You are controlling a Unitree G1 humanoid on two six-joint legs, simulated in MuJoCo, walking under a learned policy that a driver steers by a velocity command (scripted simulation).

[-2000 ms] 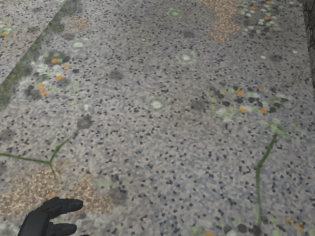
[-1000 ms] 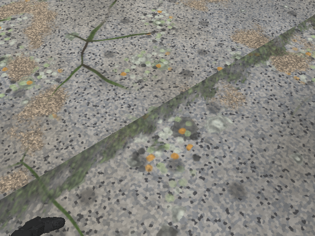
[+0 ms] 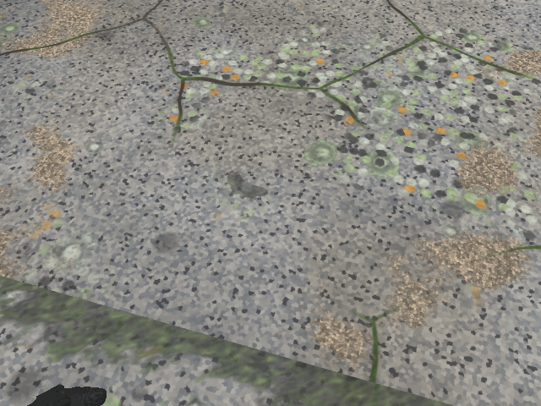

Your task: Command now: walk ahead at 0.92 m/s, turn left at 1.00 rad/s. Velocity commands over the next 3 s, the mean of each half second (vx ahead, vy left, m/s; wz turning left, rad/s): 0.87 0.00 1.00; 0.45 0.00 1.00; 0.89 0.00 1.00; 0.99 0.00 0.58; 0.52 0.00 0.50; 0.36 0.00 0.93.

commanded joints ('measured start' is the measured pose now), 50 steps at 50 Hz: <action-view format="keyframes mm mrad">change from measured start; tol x64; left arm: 1 190 110 47 0 10 1 19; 50 385 7 -17 243 -8 -77 22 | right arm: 1 -131 -82 -1 -126 -27 -16 19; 42 245 144 114 -183 -33 -38 101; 50 -473 115 76 -442 -28 88 -1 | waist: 1 124 -93 -80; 50 20 9 160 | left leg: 1 -569 132 86 292 173 4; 17 -154 -8 407 -288 287 112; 21 606 364 -563 -560 523 395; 29 -211 88 -121 -647 1074 198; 42 -931 -128 68 836 -427 -167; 50 -1068 146 101 1037 -39 -4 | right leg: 1 510 -356 558 -414 -460 -104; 17 520 -268 -252 -150 1311 -39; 20 13 -43 -206 783 -235 16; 28 -146 -9 202 549 -246 130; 39 580 -69 154 -495 907 -40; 42 1218 -428 344 90 1784 -462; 50 213 -330 257 -602 -218 -159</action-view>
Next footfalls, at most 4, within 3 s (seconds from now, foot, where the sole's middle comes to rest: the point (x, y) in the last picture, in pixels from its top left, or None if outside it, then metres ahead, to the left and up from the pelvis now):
0.38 left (213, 389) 0.51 0.13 -0.75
0.82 right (216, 309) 0.79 0.14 -0.91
1.20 left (68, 305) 0.75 0.51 -0.75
1.54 right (53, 262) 0.99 0.65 -0.91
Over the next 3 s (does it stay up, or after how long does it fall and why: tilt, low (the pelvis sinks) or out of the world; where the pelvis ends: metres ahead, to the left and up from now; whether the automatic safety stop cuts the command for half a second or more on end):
stays up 0.57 1.51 0.02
